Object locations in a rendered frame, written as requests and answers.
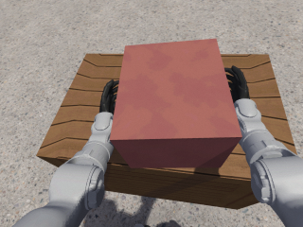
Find robot left hand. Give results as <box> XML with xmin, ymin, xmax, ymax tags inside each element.
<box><xmin>99</xmin><ymin>79</ymin><xmax>119</xmax><ymax>115</ymax></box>

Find pedestal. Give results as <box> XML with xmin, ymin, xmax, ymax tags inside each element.
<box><xmin>36</xmin><ymin>53</ymin><xmax>297</xmax><ymax>210</ymax></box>

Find carton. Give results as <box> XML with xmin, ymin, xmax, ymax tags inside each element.
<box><xmin>110</xmin><ymin>38</ymin><xmax>242</xmax><ymax>168</ymax></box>

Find robot left upper arm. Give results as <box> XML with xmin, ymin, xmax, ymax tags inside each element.
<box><xmin>12</xmin><ymin>163</ymin><xmax>105</xmax><ymax>227</ymax></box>

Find left robot forearm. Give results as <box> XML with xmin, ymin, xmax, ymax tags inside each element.
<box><xmin>48</xmin><ymin>112</ymin><xmax>115</xmax><ymax>200</ymax></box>

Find robot right upper arm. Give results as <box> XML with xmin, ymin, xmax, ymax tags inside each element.
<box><xmin>250</xmin><ymin>156</ymin><xmax>303</xmax><ymax>227</ymax></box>

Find right robot forearm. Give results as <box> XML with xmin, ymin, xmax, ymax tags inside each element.
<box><xmin>234</xmin><ymin>98</ymin><xmax>299</xmax><ymax>167</ymax></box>

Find robot right hand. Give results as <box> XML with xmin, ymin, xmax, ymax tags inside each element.
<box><xmin>224</xmin><ymin>65</ymin><xmax>250</xmax><ymax>104</ymax></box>

